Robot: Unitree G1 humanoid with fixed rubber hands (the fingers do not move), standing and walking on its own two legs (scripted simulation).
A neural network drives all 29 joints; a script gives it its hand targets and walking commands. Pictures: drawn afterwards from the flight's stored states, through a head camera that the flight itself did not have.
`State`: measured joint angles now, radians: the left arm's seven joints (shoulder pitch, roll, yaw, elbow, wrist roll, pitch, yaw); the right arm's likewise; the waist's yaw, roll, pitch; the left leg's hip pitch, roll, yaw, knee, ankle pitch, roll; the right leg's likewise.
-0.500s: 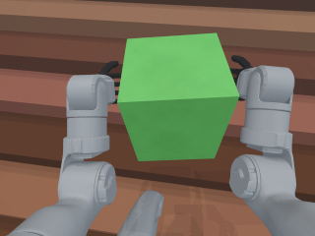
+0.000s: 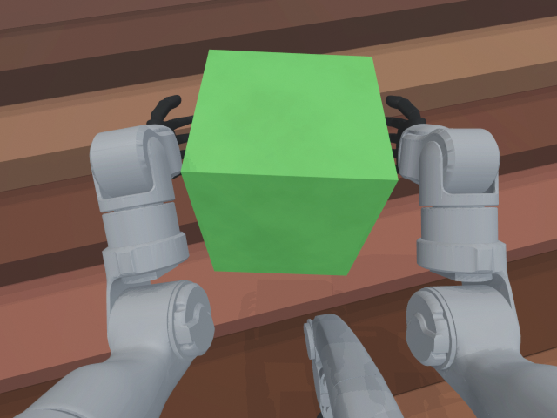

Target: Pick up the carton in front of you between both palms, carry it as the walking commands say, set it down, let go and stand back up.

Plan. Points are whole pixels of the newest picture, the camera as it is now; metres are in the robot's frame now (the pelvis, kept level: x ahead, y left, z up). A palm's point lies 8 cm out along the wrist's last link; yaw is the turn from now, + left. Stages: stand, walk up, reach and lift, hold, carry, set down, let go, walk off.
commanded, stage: carry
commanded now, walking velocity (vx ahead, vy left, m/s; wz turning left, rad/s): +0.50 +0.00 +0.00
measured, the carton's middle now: (285, 174) +0.41 -0.05 +0.09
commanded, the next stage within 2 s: none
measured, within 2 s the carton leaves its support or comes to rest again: neither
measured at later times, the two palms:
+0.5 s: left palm out of the picture +0.68 +0.15 +0.32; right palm out of the picture +0.73 -0.15 +0.32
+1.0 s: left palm out of the picture +1.03 +0.11 +0.45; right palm out of the picture +1.00 -0.19 +0.46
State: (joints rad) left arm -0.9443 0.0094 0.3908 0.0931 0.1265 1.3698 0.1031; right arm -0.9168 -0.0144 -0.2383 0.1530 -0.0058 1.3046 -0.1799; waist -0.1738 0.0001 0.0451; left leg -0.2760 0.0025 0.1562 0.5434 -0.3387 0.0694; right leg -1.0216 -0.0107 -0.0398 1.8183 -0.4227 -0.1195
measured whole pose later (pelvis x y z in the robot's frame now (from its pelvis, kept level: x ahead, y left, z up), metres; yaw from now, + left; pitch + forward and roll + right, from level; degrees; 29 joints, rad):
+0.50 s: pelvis +0.31 -0.05 +0.13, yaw +1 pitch +4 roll +0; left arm -0.96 0.02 0.25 0.16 0.01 1.33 0.17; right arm -0.97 -0.04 -0.37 0.12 -0.12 1.38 -0.11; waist 0.15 0.01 -0.01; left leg -1.11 0.04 0.04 1.86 -0.49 0.13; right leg -0.22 -0.01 -0.14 0.49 -0.34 -0.05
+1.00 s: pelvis +0.63 -0.02 +0.26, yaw +1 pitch +3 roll -1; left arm -0.98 0.04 0.34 0.17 0.12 1.39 0.11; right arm -0.96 -0.03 -0.26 0.21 -0.03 1.34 -0.17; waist -0.10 -0.02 -0.04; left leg -0.07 0.07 0.11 0.36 -0.34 0.01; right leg -1.21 -0.10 -0.08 1.68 -0.45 -0.12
